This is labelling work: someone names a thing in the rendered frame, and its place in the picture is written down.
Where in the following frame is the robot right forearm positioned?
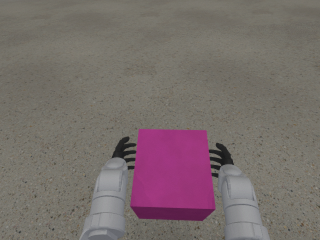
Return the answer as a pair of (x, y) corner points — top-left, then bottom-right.
(217, 164), (270, 240)

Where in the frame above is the right robot hand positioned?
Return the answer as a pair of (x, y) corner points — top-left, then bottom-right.
(209, 143), (234, 178)

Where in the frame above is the robot left forearm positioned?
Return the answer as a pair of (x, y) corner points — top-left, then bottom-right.
(79, 157), (128, 240)

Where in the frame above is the left robot hand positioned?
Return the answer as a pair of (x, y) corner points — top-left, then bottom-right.
(112, 136), (137, 170)

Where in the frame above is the carton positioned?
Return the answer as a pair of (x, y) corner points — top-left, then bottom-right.
(130, 129), (216, 221)

